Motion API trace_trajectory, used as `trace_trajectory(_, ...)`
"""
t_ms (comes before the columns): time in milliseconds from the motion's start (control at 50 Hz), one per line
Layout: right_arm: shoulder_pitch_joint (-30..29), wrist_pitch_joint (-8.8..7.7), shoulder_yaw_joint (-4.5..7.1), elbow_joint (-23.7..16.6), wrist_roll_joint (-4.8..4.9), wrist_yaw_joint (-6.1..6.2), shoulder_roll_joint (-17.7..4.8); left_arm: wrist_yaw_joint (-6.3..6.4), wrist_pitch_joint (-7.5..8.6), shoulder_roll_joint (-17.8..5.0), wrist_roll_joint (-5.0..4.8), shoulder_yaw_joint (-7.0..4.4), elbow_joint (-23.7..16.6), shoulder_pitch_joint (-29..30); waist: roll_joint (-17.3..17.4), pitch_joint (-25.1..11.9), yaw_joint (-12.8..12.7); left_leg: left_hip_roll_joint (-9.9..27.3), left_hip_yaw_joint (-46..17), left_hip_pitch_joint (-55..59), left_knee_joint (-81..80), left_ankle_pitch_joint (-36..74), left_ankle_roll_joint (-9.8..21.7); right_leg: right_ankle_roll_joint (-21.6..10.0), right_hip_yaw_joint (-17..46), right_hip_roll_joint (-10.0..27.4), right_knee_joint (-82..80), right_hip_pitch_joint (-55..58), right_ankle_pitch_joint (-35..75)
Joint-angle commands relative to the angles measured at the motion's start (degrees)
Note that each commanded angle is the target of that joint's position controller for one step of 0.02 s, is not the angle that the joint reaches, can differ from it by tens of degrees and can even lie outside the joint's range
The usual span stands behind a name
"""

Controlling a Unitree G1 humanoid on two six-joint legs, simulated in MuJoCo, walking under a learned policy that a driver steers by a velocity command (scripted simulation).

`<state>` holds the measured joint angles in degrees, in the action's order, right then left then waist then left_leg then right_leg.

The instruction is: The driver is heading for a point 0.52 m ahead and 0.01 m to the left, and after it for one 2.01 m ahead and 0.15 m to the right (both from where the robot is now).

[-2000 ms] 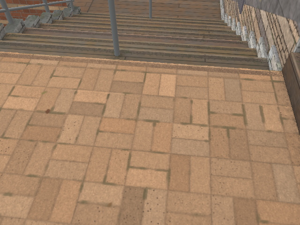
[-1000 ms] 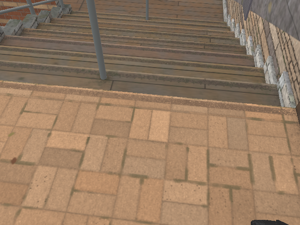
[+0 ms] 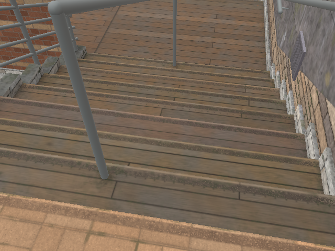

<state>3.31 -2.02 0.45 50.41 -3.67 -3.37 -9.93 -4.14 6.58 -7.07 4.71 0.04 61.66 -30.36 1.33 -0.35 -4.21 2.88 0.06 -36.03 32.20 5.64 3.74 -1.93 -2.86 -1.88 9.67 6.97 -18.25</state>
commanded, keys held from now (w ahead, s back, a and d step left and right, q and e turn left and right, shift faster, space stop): w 1.00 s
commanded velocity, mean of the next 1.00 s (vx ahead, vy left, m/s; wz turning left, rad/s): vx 0.50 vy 0.00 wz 0.00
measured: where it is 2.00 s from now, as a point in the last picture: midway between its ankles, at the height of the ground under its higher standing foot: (183, 174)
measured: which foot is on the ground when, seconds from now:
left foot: up 0.00-0.06, down 0.08-0.68, up 0.70-1.00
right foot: down 0.00-0.10, up 0.12-0.64, down 0.66-1.00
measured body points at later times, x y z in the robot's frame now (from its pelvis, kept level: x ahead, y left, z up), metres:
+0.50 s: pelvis +0.27 +0.05 +0.01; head +0.29 +0.05 +0.46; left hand +0.45 +0.25 -0.11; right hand +0.17 -0.13 -0.14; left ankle +0.20 +0.13 -0.74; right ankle +0.48 -0.10 -0.67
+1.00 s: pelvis +0.51 +0.00 +0.00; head +0.52 +0.00 +0.45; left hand +0.40 +0.19 -0.15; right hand +0.67 -0.20 -0.13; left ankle +0.68 +0.17 -0.68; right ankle +0.47 -0.08 -0.74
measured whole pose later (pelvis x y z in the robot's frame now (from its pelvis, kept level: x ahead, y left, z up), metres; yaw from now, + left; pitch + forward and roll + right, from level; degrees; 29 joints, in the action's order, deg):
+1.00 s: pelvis +0.51 +0.00 +0.00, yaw +0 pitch +2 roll -2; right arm 8.3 -4.4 1.4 51.8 -6.2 -3.0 -9.9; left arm -1.3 7.0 -5.9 4.6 -1.7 61.8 -30.8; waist 2.6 -2.4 -6.5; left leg 7.6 -4.0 -42.8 46.9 14.2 2.1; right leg -5.1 -4.5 -5.6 24.8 -10.3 -16.8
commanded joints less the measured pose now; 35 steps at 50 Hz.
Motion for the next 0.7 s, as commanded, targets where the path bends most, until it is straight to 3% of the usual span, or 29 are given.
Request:
trace_trajectory(20,-8.20,-0.61,1.72,-5.34,0.53,0.50,-5.49,0.82,-0.20,-10.53,-0.40,-2.57,-1.19,-1.42,-5.43,6.12,1.73,-0.52,0.72,-1.04,-3.16,-6.15,1.83,-10.41,5.81,17.97,0.23,1.97,31.93)
trace_trajectory(60,-5.28,-1.46,3.06,-4.96,1.74,0.79,-7.74,1.31,-0.63,-12.09,-0.52,-3.39,-1.59,-0.45,-5.29,2.50,5.00,-3.91,4.83,12.40,-4.59,-5.64,4.08,-7.84,3.36,15.59,7.18,-0.46,46.07)
trace_trajectory(80,1.93,-2.26,4.07,-2.81,2.72,1.18,-9.84,1.21,-0.48,-11.26,0.24,-3.41,-1.69,-1.46,-4.09,-3.84,7.07,-4.59,4.60,27.41,-0.24,-3.01,6.37,-4.63,0.55,11.20,16.55,-6.04,49.07)
trace_trajectory(100,13.37,-2.79,3.77,-0.24,2.54,0.99,-10.67,1.15,0.23,-4.97,1.06,-1.57,-1.46,-11.83,4.54,-19.36,6.59,5.26,-9.12,57.63,3.06,1.89,16.42,-0.70,-0.66,4.51,33.54,-24.96,33.77)
trace_trajectory(120,29.07,-2.68,4.14,3.96,1.70,1.61,-12.20,-0.37,0.67,-3.82,1.14,-0.50,-3.07,-9.45,10.89,-25.54,13.14,18.21,-34.25,72.01,-9.77,-7.26,23.73,1.55,2.01,-3.67,49.75,-40.31,-10.05)
trace_trajectory(140,34.37,-3.62,4.50,7.51,-0.56,2.17,-11.46,-0.84,0.05,-8.68,-1.31,-2.81,-6.26,4.40,4.28,-14.47,16.46,15.94,-36.28,63.83,-16.04,-21.71,16.50,-1.45,9.34,-1.46,61.47,-48.77,-14.62)
trace_trajectory(160,25.22,-4.64,4.98,6.13,-0.09,2.84,-12.16,0.15,0.26,-9.48,-1.88,-3.44,-7.92,11.25,3.02,-1.33,13.17,14.71,-29.25,48.20,-18.49,-28.80,11.99,-3.48,9.66,3.46,63.55,-51.82,-8.90)
trace_trajectory(180,19.36,-4.51,4.28,5.18,0.52,3.39,-9.15,1.53,0.42,-9.11,-0.58,-3.42,-8.15,11.46,2.96,0.60,10.17,13.33,-24.84,38.24,-20.45,-25.73,11.89,-4.59,9.56,6.38,60.76,-47.21,-5.58)
trace_trajectory(200,16.88,-4.38,3.19,4.83,1.07,3.63,-5.69,2.34,0.42,-6.07,0.41,-2.64,-8.38,11.66,1.79,0.26,7.94,12.38,-20.80,33.14,-21.77,-19.88,12.12,-5.08,9.45,8.27,58.33,-43.45,-2.76)
trace_trajectory(220,15.20,-4.25,2.40,4.48,0.97,3.63,-2.88,2.60,0.00,-3.42,0.70,-1.97,-8.25,11.21,0.32,0.85,5.87,11.87,-18.10,28.74,-23.67,-15.47,12.21,-4.80,9.21,9.47,56.66,-40.36,-0.42)
trace_trajectory(240,15.26,-4.37,2.03,4.41,0.76,3.55,-1.68,2.67,-0.56,-2.31,0.62,-1.96,-8.05,10.18,-0.28,1.29,4.40,11.09,-16.31,26.40,-25.38,-14.62,12.09,-4.42,8.74,9.63,55.14,-39.01,-0.09)
trace_trajectory(280,15.89,-5.44,2.52,4.34,0.46,3.07,-2.83,1.90,-1.38,-3.50,-0.18,-2.16,-7.98,10.89,0.54,2.59,4.16,9.48,-11.85,24.74,-26.99,-13.28,12.16,-3.47,7.17,9.63,50.79,-41.74,3.71)
trace_trajectory(340,20.29,-5.95,2.15,5.51,-0.87,1.45,-2.79,1.38,-2.17,-4.36,0.06,-2.04,-9.45,16.47,0.47,2.58,5.03,9.54,-8.67,24.22,-25.99,-2.37,13.33,-1.78,5.58,10.21,42.24,-46.30,16.32)
trace_trajectory(380,23.11,-5.95,1.81,6.45,-0.75,0.27,-2.87,1.22,-2.82,-4.15,0.14,-1.73,-10.86,20.97,0.70,2.08,5.55,8.92,-6.40,23.92,-24.06,6.17,13.17,-0.99,4.23,9.43,36.91,-46.07,24.11)
trace_trajectory(420,26.44,-5.78,1.44,7.67,-0.71,-0.42,-3.11,0.81,-3.00,-5.37,-0.10,-2.16,-11.67,23.70,1.45,1.77,6.02,7.91,-4.91,24.66,-21.76,10.77,12.36,-0.50,3.78,8.00,32.39,-45.21,29.21)
trace_trajectory(460,28.28,-5.44,1.13,8.67,-0.96,-1.06,-3.36,0.46,-3.39,-5.25,-0.31,-2.23,-12.81,26.81,2.70,1.88,6.34,6.61,-3.36,22.21,-20.70,9.80,11.19,0.01,2.12,6.19,31.71,-40.99,29.18)
trace_trajectory(540,34.47,-5.09,1.25,12.35,-0.86,-0.79,-3.62,1.63,-3.63,-6.48,-1.31,-2.96,-15.12,33.70,1.93,4.04,7.79,11.34,-6.91,38.38,-19.22,12.31,10.95,-0.56,3.74,6.25,24.63,-49.37,20.63)
trace_trajectory(560,35.41,-5.05,1.16,12.77,-2.78,-0.46,-3.37,1.44,-3.31,-6.03,-0.44,-3.21,-14.14,29.47,3.83,2.37,5.93,12.43,-6.76,39.58,-15.15,17.70,10.20,-1.19,3.89,6.13,35.12,-46.95,20.26)
trace_trajectory(580,33.18,-5.14,1.45,11.74,-1.36,-0.16,-3.40,1.59,-2.81,-7.48,-0.80,-3.84,-14.41,31.63,1.52,2.44,6.12,11.30,-5.17,40.21,-14.64,17.32,9.08,-1.77,2.85,5.40,29.54,-47.32,13.92)
trace_trajectory(600,31.72,-5.17,1.80,10.92,-0.98,0.11,-4.49,1.85,-2.44,-7.38,-1.05,-3.88,-14.86,33.08,2.30,2.49,5.71,10.08,-3.85,36.67,-13.34,19.19,8.07,-2.25,0.06,3.92,28.14,-40.23,10.63)
trace_trajectory(620,29.37,-4.86,2.54,11.11,0.43,0.21,-6.38,2.18,-2.46,-7.48,-2.42,-4.05,-15.34,33.88,3.20,2.53,4.52,10.42,-4.50,36.56,-12.34,21.25,7.34,-2.98,-0.23,3.43,21.04,-35.89,9.39)
trace_trajectory(640,29.23,-4.48,2.53,11.39,0.75,0.42,-6.36,2.56,-2.00,-7.88,-3.45,-4.40,-15.05,32.07,3.47,0.54,3.43,9.20,-4.16,35.17,-9.66,24.71,6.85,-4.37,-2.13,1.66,18.85,-27.86,13.41)
trace_trajectory(660,29.95,-4.45,2.74,11.46,0.21,0.33,-6.48,3.16,-1.18,-10.22,-4.13,-5.33,-13.01,25.18,2.61,-2.80,1.99,6.72,-2.44,30.02,-3.13,24.69,4.65,-7.11,-0.68,1.69,21.13,-15.82,17.38)
trace_trajectory(680,35.87,-4.91,1.55,11.20,-0.78,0.47,-1.90,3.27,-0.57,-14.25,-3.88,-6.23,-10.25,13.70,-7.27,-14.83,1.53,-0.15,0.62,17.45,13.49,5.84,-0.13,-17.15,10.92,10.11,23.87,7.23,31.35)
trace_trajectory(700,36.34,-5.64,-0.31,9.12,-2.01,-0.77,2.23,3.22,-0.58,-14.27,-2.60,-5.82,-7.09,-1.56,-17.88,-23.60,-4.05,-9.30,0.03,-1.07,33.62,-40.94,-3.54,-27.42,35.84,23.44,13.03,25.54,23.80)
